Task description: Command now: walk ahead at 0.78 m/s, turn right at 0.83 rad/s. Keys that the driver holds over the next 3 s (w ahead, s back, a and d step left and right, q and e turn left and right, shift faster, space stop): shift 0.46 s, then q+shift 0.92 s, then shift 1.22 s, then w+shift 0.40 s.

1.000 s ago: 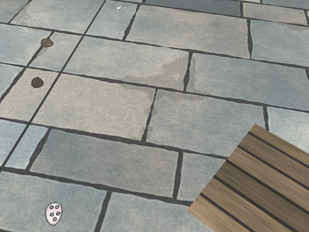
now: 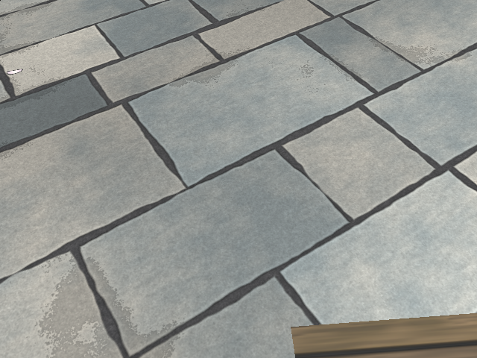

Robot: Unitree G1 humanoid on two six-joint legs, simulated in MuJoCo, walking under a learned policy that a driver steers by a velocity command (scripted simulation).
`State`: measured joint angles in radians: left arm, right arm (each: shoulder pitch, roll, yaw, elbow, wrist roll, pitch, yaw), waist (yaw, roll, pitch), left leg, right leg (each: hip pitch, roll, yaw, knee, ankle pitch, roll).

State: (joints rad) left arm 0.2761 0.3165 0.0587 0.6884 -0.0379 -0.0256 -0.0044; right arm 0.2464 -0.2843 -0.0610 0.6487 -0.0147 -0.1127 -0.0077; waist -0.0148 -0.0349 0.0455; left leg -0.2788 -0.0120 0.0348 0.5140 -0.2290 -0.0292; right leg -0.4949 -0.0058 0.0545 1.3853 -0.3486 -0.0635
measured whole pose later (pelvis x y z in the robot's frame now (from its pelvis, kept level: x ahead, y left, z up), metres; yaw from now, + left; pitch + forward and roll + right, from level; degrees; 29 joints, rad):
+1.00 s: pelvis +0.28 +0.03 +0.02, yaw +13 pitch +3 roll -4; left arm 0.03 0.31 0.09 0.73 0.00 0.01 0.04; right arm 0.27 -0.32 -0.08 0.66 0.02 0.03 -0.04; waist -0.03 0.00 0.05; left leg -0.28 -0.05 -0.17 0.45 -0.21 0.05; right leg -0.55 0.08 0.12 0.94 -0.33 0.07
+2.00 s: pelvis +0.30 +0.05 +0.01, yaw +45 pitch +0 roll +1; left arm 0.17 0.29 0.04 0.82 0.01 0.03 0.01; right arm 0.13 -0.24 -0.02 0.67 -0.01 0.00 0.00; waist 0.02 -0.02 0.04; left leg -0.25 -0.05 -0.02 0.52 -0.26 0.02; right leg -0.23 -0.05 0.01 0.52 -0.28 0.04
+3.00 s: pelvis +0.34 +0.16 +0.00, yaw +45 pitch +2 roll +0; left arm 0.30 0.29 0.03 0.94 -0.05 -0.09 0.00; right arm 0.25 -0.26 -0.06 0.92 0.01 -0.13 0.02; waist -0.01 -0.04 -0.01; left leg -0.31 0.02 0.08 0.61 -0.34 0.03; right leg -0.35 -0.04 0.08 1.06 -0.40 -0.08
